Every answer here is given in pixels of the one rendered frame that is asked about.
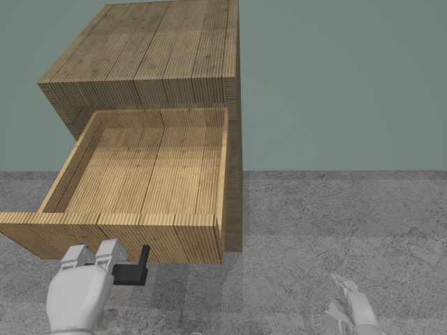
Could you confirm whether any left robot hand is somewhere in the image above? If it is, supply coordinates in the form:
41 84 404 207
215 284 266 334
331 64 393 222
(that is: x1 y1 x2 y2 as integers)
46 238 129 333

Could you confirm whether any drawer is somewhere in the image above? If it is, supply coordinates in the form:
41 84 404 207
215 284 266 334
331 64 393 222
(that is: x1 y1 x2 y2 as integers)
0 107 230 265

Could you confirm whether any cabinet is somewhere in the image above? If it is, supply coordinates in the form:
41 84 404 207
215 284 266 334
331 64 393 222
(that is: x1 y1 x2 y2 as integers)
37 0 243 252

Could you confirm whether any handle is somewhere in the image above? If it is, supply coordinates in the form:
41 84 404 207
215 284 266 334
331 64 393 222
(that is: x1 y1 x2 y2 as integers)
80 244 150 286

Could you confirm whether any right robot hand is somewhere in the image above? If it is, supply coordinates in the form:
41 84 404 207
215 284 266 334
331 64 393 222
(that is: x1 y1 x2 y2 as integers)
325 274 379 335

